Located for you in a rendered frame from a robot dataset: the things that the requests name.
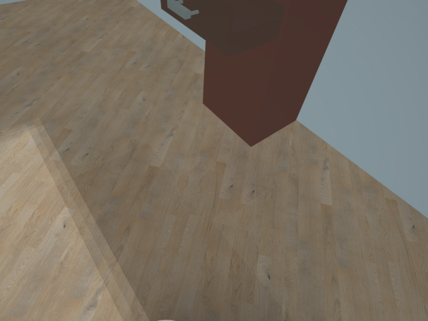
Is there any cabinet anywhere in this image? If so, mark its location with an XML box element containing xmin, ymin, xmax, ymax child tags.
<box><xmin>203</xmin><ymin>0</ymin><xmax>348</xmax><ymax>147</ymax></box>

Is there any handle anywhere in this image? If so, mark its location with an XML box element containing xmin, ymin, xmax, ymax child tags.
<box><xmin>167</xmin><ymin>0</ymin><xmax>199</xmax><ymax>19</ymax></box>

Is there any drawer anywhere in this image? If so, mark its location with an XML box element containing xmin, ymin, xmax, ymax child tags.
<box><xmin>160</xmin><ymin>0</ymin><xmax>286</xmax><ymax>56</ymax></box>

